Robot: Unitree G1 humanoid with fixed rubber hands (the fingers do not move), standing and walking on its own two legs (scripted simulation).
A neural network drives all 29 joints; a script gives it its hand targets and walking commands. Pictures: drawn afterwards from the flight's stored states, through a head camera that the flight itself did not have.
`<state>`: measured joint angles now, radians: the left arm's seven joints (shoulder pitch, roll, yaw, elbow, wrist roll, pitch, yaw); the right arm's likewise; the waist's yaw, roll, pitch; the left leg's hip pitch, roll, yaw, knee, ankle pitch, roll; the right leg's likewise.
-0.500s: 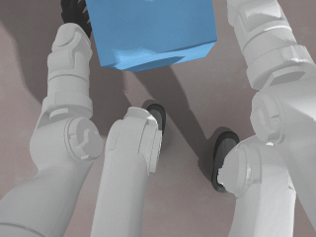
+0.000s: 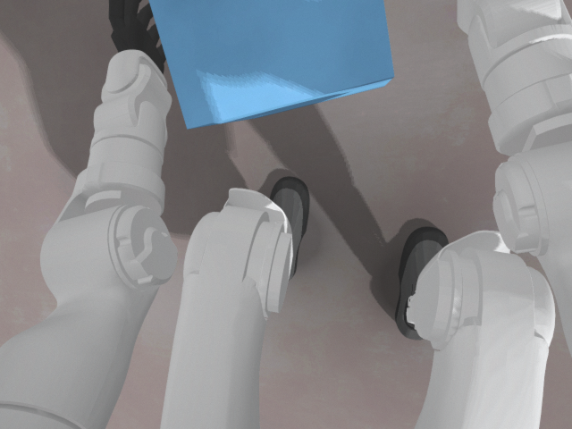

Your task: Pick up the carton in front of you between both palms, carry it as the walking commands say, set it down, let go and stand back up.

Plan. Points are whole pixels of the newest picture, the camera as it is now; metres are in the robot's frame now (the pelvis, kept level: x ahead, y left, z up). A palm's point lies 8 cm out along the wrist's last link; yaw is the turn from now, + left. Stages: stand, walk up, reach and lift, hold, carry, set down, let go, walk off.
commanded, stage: set down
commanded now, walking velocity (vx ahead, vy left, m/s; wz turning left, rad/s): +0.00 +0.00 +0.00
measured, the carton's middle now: (287, 20) +0.51 +0.13 -0.26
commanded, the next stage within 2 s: let go in 1.14 s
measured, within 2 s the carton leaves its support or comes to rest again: neither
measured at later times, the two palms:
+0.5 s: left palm (34, 25) +0.46 +0.30 -0.06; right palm out of the picture +0.61 -0.04 -0.05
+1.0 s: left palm out of the picture +0.46 +0.30 +0.10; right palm out of the picture +0.61 -0.06 +0.09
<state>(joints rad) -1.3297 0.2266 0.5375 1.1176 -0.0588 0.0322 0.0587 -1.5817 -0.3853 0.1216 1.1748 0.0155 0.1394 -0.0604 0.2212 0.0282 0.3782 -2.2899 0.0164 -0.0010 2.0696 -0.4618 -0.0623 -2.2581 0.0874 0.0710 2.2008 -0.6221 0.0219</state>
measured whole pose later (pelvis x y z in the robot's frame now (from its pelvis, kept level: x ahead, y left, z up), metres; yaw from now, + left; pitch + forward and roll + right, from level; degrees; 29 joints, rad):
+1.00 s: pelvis +0.03 +0.00 +0.18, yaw -1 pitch +48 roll +1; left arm -0.97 0.13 0.45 0.65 -0.09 0.24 0.08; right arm -1.34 -0.37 -0.04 0.99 -0.05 0.30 -0.01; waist 0.26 -0.06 -0.07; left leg -1.91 0.00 -0.02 1.45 -0.37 -0.04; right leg -1.86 0.04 0.04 1.54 -0.51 0.01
